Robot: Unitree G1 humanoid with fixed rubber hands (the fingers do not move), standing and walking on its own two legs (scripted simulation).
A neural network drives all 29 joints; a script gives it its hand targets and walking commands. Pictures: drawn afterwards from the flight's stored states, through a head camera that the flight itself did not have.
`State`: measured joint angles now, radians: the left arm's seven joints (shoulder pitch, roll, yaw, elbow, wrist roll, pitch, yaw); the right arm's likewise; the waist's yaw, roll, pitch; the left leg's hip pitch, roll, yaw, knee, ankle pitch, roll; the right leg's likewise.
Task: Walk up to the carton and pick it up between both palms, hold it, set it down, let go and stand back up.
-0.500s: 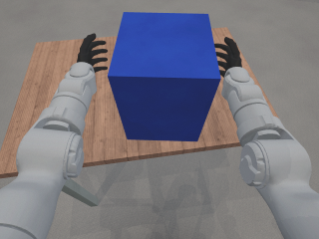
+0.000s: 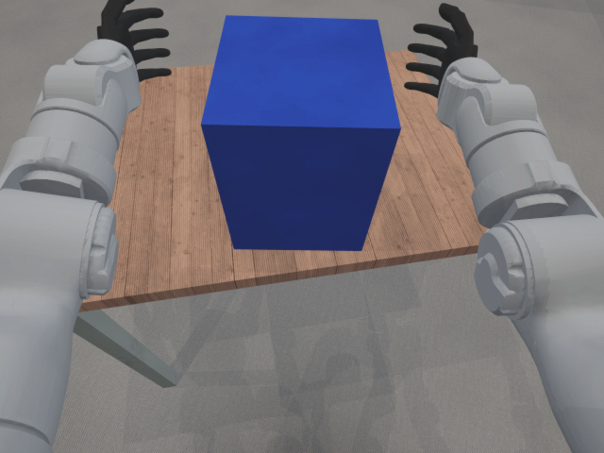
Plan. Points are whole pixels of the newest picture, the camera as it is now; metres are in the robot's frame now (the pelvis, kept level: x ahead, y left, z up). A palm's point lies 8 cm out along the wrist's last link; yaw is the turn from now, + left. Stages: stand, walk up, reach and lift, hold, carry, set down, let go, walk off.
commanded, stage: set down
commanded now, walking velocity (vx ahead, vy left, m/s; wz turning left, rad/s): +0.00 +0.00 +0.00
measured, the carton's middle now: (299, 143) +0.52 +0.00 +0.09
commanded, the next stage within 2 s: none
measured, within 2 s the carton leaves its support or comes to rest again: neither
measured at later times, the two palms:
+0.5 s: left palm (112, 47) +0.50 +0.20 +0.24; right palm (477, 65) +0.48 -0.19 +0.23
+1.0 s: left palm (114, 144) +0.42 +0.20 +0.18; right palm (459, 157) +0.41 -0.18 +0.17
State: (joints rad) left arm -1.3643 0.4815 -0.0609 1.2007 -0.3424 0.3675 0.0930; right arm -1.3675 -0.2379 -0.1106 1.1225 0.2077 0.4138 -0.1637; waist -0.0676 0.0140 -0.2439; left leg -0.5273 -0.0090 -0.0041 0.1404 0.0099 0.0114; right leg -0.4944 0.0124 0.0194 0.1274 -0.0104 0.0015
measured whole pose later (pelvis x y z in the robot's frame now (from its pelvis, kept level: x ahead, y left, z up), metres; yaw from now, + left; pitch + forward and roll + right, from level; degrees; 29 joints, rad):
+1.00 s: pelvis +0.00 +0.00 +0.01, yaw +0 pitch +5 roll +0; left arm -0.90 0.34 0.10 0.77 -0.18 0.47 0.00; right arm -0.87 -0.20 -0.06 0.75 0.22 0.43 -0.20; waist -0.02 -0.01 -0.08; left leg -0.21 -0.01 -0.01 0.17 -0.05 0.01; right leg -0.17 0.01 0.02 0.15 -0.06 0.00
